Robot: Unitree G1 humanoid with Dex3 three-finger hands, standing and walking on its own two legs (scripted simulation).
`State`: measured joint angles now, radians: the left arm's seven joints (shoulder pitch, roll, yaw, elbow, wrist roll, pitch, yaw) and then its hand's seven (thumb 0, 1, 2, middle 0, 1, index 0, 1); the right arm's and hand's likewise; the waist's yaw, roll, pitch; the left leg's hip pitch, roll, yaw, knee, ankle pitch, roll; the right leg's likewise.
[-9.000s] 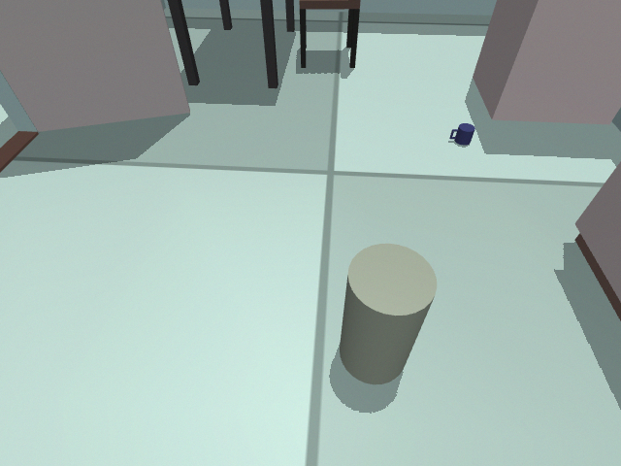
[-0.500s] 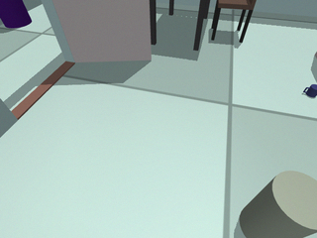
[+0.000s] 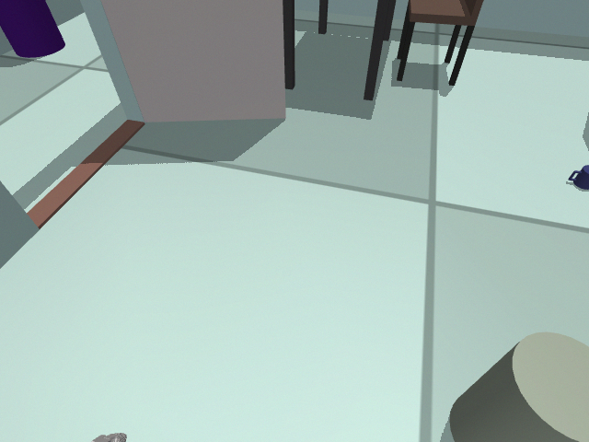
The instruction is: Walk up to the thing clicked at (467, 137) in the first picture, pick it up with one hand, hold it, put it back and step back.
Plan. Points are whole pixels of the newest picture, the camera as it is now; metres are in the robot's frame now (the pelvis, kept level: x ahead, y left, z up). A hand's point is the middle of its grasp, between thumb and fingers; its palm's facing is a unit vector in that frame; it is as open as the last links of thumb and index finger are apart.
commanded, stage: walk up
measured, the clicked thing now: (584, 176) +1.47 -1.43 -0.73
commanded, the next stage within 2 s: stand in 0.28 s
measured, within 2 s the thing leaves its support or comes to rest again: neither
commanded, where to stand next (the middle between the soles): +0.07 +0.03 m, yaw +3 degrees
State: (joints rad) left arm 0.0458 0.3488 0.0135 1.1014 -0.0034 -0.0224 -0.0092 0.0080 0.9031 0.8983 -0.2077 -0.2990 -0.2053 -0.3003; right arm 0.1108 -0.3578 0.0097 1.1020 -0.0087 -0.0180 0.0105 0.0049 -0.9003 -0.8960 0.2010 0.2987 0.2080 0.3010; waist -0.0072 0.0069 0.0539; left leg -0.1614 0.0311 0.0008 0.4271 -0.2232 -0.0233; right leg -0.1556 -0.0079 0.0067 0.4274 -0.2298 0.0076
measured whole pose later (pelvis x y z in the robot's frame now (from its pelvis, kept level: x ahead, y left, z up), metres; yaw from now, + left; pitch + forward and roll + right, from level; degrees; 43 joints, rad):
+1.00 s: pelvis +0.00 +0.00 +0.01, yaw +0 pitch -2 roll +0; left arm 0.10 0.34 0.00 1.15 0.00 -0.02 -0.01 0.01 0.90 0.90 -0.21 -0.30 -0.20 -0.30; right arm 0.10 -0.35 0.00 1.16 -0.01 -0.01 0.01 0.01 -0.90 -0.90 0.20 0.30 0.21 0.30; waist -0.01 0.01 0.05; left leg -0.12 0.02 0.00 0.31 -0.16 -0.02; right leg -0.11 -0.02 0.00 0.31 -0.17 0.02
